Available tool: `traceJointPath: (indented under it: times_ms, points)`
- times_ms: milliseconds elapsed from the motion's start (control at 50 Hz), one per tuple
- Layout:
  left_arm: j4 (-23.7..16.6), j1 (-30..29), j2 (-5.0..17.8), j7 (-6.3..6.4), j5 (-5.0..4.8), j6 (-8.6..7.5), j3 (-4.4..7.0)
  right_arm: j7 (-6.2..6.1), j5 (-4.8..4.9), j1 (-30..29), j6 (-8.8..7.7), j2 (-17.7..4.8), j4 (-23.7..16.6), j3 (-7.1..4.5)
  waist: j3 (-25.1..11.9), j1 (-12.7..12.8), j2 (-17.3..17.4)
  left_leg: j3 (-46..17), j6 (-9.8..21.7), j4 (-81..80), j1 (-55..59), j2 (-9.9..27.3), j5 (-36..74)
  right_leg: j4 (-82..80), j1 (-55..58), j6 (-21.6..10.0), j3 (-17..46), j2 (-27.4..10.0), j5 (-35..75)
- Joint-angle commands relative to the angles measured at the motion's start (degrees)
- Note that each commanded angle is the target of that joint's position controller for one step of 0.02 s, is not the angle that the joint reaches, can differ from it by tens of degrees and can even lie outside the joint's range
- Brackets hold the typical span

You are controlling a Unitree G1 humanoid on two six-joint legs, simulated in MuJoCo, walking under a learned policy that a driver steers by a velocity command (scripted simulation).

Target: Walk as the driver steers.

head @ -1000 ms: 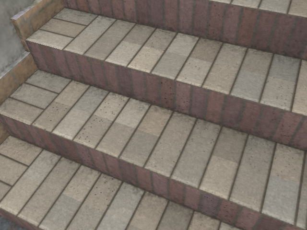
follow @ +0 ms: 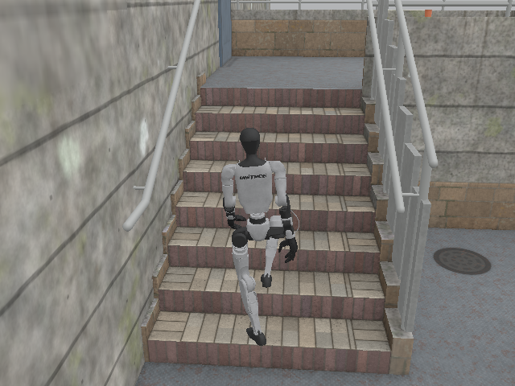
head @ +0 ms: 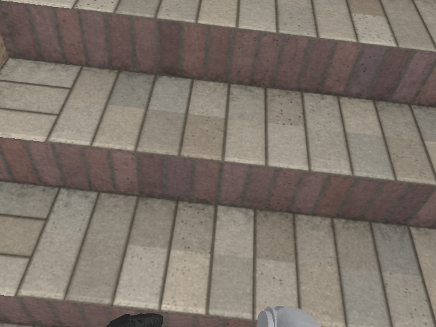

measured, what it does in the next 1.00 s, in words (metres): climbs, turning right: right foot 0.17 m higher, then left foot 0.17 m higher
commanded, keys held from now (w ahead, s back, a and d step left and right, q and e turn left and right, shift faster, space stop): w+e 0.50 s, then w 0.34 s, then w+q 0.16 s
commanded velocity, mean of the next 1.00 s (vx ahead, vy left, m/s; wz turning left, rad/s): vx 0.50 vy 0.00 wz -0.39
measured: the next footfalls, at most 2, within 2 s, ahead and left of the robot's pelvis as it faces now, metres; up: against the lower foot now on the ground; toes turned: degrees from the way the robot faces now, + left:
right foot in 0.06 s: +0.19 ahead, -0.02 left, +0.17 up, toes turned -7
left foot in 0.54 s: +0.58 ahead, +0.13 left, +0.34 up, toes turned -16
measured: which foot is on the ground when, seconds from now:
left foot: down 0.00-0.06, up 0.08-0.52, down 0.54-1.00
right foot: up 0.00-0.04, down 0.06-0.54, up 0.56-1.00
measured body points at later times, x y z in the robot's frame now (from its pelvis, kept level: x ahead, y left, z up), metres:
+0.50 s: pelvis +0.33 +0.05 +0.19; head +0.38 +0.03 +0.64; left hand +0.33 +0.31 +0.06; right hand +0.59 -0.13 +0.17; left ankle +0.53 +0.13 -0.34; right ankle +0.16 -0.01 -0.55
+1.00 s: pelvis +0.62 -0.03 +0.35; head +0.66 -0.04 +0.80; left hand +0.95 -0.05 +0.33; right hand +0.42 -0.16 +0.22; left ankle +0.54 +0.14 -0.39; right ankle +0.69 -0.19 -0.10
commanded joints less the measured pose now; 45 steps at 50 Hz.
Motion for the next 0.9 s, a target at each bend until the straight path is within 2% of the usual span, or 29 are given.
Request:
traceJointPath:
  times_ms: [20,40,60,80,100,120,160,180,220,260,300,360,380,420,460,480,520,540,560,580,600,620,640,680,720,780,820,860,900]
  points:
    - [-1.05,7.68,3.00,0.11,-2.32,0.34,0.45,-3.38,3.64,-0.83,-0.56,-17.23,-6.12,-2.81,-4.63,8.13,12.79,-5.56,0.09,8.47,-11.51,15.82,123.71,-19.39,31.55,-1.89,-11.97,9.48,-15.39]
    - [1.03,15.17,6.05,0.42,-1.61,-0.10,1.74,-2.25,4.48,-1.15,-0.03,-19.21,-7.02,-3.44,-9.36,10.67,17.24,-7.26,0.16,22.14,-9.13,17.42,135.68,-21.85,37.64,-4.77,-9.70,10.94,-16.03]
    - [1.78,20.91,8.43,0.04,-0.61,-1.58,2.94,-0.62,4.72,-5.83,0.63,-21.58,-10.40,-4.37,-12.12,13.98,16.61,-9.19,0.85,39.84,-15.41,17.16,121.59,-32.85,46.65,-8.21,3.36,9.91,-16.13]
    - [1.46,20.27,14.83,0.60,0.51,-1.56,5.36,1.78,2.47,-14.00,0.34,-17.93,-17.04,-3.96,-12.51,14.36,0.88,-11.67,-0.26,67.00,-35.81,4.72,64.05,-53.43,53.24,-16.61,33.95,0.58,-26.67]
    - [-0.62,12.28,18.47,0.60,1.00,-1.28,7.30,4.51,0.32,-22.81,-0.57,-16.05,-21.43,-4.29,-14.85,10.88,-5.92,-24.11,-0.70,88.44,-46.89,-7.68,10.89,-76.16,52.85,-19.31,65.67,-7.88,-34.01]
    - [-1.04,9.99,17.95,0.10,1.67,-2.22,7.23,5.50,-2.19,-23.97,-1.16,-11.55,-26.63,-3.41,-10.83,5.82,1.45,-33.49,0.74,92.75,-52.79,-4.40,12.25,-79.87,47.98,-15.43,71.20,-9.99,-39.41]
    - [4.30,11.37,9.60,0.80,3.27,-4.56,4.79,4.18,-2.30,-21.26,-0.53,-5.14,-28.03,-1.56,5.13,-1.76,11.34,-33.24,1.47,93.27,-57.32,-2.42,13.46,-74.02,29.98,-8.67,59.36,-10.04,-28.79]
    - [6.00,11.95,7.35,0.44,3.65,-6.24,4.21,3.06,-2.40,-22.44,-0.60,-2.35,-30.72,-0.40,3.99,-3.13,7.61,-32.27,2.30,103.97,-61.12,-3.43,11.49,-74.83,30.00,-8.73,55.59,-7.12,-20.51]
    - [9.11,14.07,9.97,-0.42,3.10,-8.03,4.78,2.25,-2.90,-20.77,1.34,-0.38,-31.18,0.79,3.92,-4.86,6.98,-32.66,2.61,106.23,-68.18,-0.98,9.47,-73.94,33.57,-6.50,42.67,-4.44,-3.53]
    - [10.10,14.94,10.20,-1.28,1.88,-9.46,4.76,1.80,-2.40,-22.39,2.54,-2.35,-30.77,0.87,6.45,-4.89,7.31,-30.87,1.75,96.00,-71.30,2.13,8.38,-72.76,33.33,-4.10,33.46,-2.67,1.62]
    - [11.07,20.59,9.16,-1.21,2.63,-10.62,4.41,0.94,-1.68,-26.42,2.52,-2.42,-30.48,0.79,4.28,-1.35,3.92,-26.70,1.25,99.36,-74.99,2.10,8.31,-71.25,37.47,-5.87,32.84,-2.19,9.02]
    - [13.59,31.20,13.72,-1.47,2.92,-11.76,6.10,1.50,-2.47,-40.73,1.99,0.32,-37.35,1.83,1.27,4.64,-3.66,-27.11,2.84,110.93,-95.74,2.94,-4.68,-75.31,58.04,-6.30,39.32,-7.58,10.68]
    - [14.40,33.77,13.37,-1.23,2.04,-11.51,6.24,1.71,-3.22,-48.75,1.82,1.68,-41.41,2.86,2.55,6.53,-4.04,-28.19,3.66,103.96,-96.78,3.25,-9.90,-76.95,59.00,-4.10,38.95,-6.32,10.20]
    - [13.49,34.80,12.55,0.91,1.45,-10.96,6.76,3.58,-2.92,-56.24,1.69,0.13,-45.83,2.74,2.02,8.71,-5.16,-31.26,4.82,91.16,-91.51,4.03,-16.26,-84.66,60.54,-4.60,40.02,-7.73,17.82]
    - [7.58,22.27,14.63,1.21,0.60,-9.20,6.78,4.78,-1.09,-47.99,2.99,-0.65,-42.91,2.51,-2.98,2.34,-0.74,-19.67,4.04,63.96,-53.21,1.66,-8.57,-93.41,44.47,-3.88,28.85,-5.73,42.14]
    - [5.07,18.15,16.18,1.04,0.25,-9.90,7.42,3.96,0.00,-38.43,3.37,-0.73,-39.30,1.71,-10.99,-2.41,-3.54,-19.17,4.95,60.12,-32.21,-1.88,-4.90,-87.00,40.23,-2.91,26.90,-6.71,71.42]
    - [2.62,11.20,24.24,-1.25,-1.31,-12.29,10.41,1.73,1.37,-13.29,3.43,-10.10,-32.24,-3.12,-26.46,-16.35,-5.90,-21.52,4.29,44.80,-12.51,-3.19,1.96,-62.29,50.79,1.19,27.23,-6.70,96.21]
    - [1.95,7.16,21.45,-2.63,-0.71,-14.64,10.26,1.16,0.34,-4.73,2.78,-14.90,-28.66,-5.19,-28.14,-20.66,-0.84,-28.35,3.70,33.37,-2.22,-1.64,-0.88,-42.96,44.83,3.72,27.85,-1.44,78.68]
    - [-2.17,10.46,8.39,-4.12,0.74,-14.89,7.82,0.42,-1.77,-6.10,1.71,-21.38,-26.17,-6.23,-26.12,-12.05,23.31,-61.84,8.59,15.38,0.39,17.49,16.58,-16.26,27.12,8.63,28.08,11.87,9.18]
    - [-2.87,18.79,6.21,-4.47,3.01,-14.07,6.75,-0.01,-0.55,-14.52,2.78,-18.31,-27.58,-6.75,-29.78,-5.15,19.25,-80.42,11.19,4.94,-5.17,20.18,1.71,0.05,25.30,7.50,33.32,10.16,11.42]
    - [-2.68,20.69,6.11,-4.41,3.68,-12.25,6.84,0.29,-0.10,-20.45,2.98,-12.03,-24.56,-5.34,-20.07,0.56,13.53,-75.73,12.23,4.30,-14.07,18.51,-17.45,4.61,22.34,6.93,27.55,5.97,16.09]
    - [-3.49,19.19,4.63,-4.13,4.80,-10.80,5.98,0.57,0.57,-23.47,2.63,-5.89,-21.61,-3.97,-8.88,2.94,5.40,-67.86,11.08,7.55,-22.83,16.52,-26.33,7.01,17.94,6.20,22.56,3.09,21.32]
    - [-4.88,16.34,2.66,-3.76,5.28,-10.01,4.63,1.20,-0.11,-22.80,1.42,-2.03,-18.72,-2.75,-3.51,3.07,1.71,-57.93,9.64,8.84,-29.40,14.33,-21.26,8.63,14.94,5.51,21.95,2.24,22.67]
    - [-7.59,11.08,-0.13,-2.76,3.87,-7.86,3.00,2.29,-1.41,-15.42,-0.99,0.30,-10.76,-2.11,-0.20,2.85,3.66,-47.64,8.05,7.64,-30.01,11.70,-9.06,19.14,6.69,3.53,24.67,3.52,16.60]
    - [-9.57,10.07,-0.86,-1.65,3.60,-6.25,2.06,3.93,-0.82,-12.43,-3.47,-2.56,-7.27,-3.34,0.60,4.78,4.21,-41.87,6.24,5.19,-26.38,11.01,0.88,20.42,1.10,2.18,28.14,2.86,14.89]
    - [-11.78,3.78,4.26,-2.16,3.23,-5.28,3.05,3.76,0.25,-16.51,-4.22,-7.03,-9.25,-3.63,3.77,6.49,-0.84,-32.75,5.53,-1.78,-31.84,10.31,5.99,3.20,5.30,5.06,24.06,1.72,17.97]
    - [-11.02,1.34,3.51,-2.25,2.87,-4.96,3.53,2.97,-0.31,-12.14,-4.88,-9.32,-8.82,-3.97,0.58,3.85,4.36,-31.48,8.78,-4.82,-24.70,11.64,16.41,9.24,3.63,5.42,18.10,1.80,17.17]
    - [-12.39,-4.61,1.42,-1.73,4.03,-5.89,2.95,2.43,-0.42,-4.63,-5.49,-10.99,-6.91,-4.69,1.80,0.33,6.59,-35.14,11.51,-8.42,-9.47,14.56,18.31,21.00,-12.67,4.79,15.12,-1.51,7.28]
    - [-15.73,-13.08,-0.55,-1.23,4.23,-6.35,1.88,1.68,-0.69,0.55,-4.75,-9.58,-5.47,-4.68,4.75,-2.97,5.05,-36.80,11.68,-9.43,2.74,15.66,13.21,26.06,-28.63,4.00,14.22,-6.10,-3.02]
Over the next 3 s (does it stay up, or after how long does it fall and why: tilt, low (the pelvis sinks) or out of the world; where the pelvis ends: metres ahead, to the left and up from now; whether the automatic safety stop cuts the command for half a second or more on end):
stays up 1.69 0.04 1.00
